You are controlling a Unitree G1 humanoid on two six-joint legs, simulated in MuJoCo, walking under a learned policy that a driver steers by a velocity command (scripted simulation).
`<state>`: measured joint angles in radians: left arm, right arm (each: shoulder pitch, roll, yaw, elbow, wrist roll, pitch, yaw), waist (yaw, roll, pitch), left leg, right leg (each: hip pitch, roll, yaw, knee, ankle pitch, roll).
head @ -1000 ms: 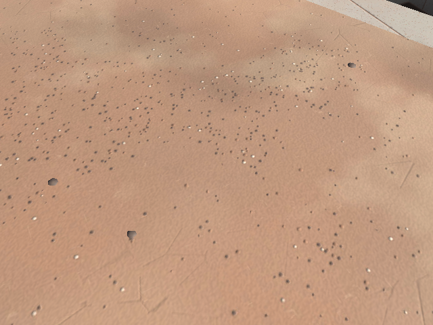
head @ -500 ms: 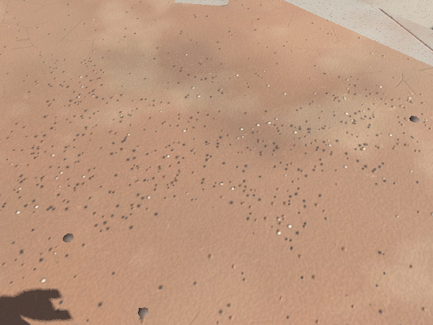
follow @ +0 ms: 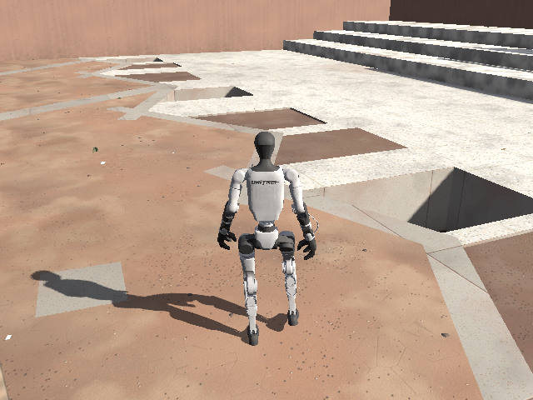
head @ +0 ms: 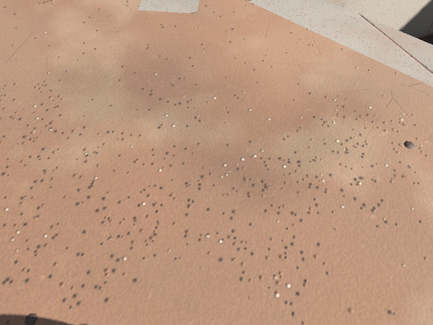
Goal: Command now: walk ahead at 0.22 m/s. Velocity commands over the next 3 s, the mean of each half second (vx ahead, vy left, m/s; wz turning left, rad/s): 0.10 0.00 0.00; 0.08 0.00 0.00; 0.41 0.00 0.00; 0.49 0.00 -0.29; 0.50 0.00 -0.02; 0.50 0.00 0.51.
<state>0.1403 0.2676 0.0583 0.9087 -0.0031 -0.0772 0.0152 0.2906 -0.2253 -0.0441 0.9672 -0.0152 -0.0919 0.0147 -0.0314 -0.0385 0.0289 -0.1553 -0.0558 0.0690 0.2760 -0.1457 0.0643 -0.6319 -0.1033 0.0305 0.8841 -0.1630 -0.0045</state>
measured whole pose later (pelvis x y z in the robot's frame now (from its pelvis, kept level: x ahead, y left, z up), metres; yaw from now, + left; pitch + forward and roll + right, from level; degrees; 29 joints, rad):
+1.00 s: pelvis +0.17 -0.03 -0.02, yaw +0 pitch -1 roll +0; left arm 0.16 0.22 0.06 1.08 -0.03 -0.04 0.00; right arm 0.39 -0.21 -0.05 1.10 0.02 -0.05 -0.04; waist -0.03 0.03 0.00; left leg -0.06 0.03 0.02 0.51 -0.43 -0.01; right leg -0.35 0.00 -0.06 0.73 -0.40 -0.07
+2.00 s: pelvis +0.66 +0.01 -0.01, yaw -11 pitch +1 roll +2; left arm 0.12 0.24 0.08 0.92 -0.02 -0.04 -0.02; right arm 0.33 -0.22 -0.06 1.02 -0.01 -0.10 -0.02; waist -0.05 -0.02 0.00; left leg 0.05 -0.04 0.25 0.20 -0.27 0.03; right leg -0.71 -0.12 0.04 0.77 0.06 -0.05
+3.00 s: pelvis +1.23 -0.07 +0.00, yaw +9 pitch +2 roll +0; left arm 0.04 0.28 0.07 0.78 0.01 -0.10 0.02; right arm 0.30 -0.25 -0.08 0.82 0.02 -0.06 0.00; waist -0.05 -0.02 0.03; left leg -0.18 -0.12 -0.09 0.34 -0.19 0.10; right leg -0.67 -0.11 0.09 0.81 -0.12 0.05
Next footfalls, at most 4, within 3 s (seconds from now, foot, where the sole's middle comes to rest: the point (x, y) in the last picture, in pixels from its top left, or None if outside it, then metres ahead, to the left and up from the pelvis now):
0.16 right None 0.23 -0.13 -0.79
0.36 left None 0.12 0.10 -0.79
1.58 left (181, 282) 0.61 0.10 -0.79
2.16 right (260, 209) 0.89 -0.18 -0.79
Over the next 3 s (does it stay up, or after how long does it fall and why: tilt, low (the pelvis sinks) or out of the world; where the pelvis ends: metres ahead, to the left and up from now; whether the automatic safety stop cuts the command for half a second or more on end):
stays up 1.23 -0.07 0.00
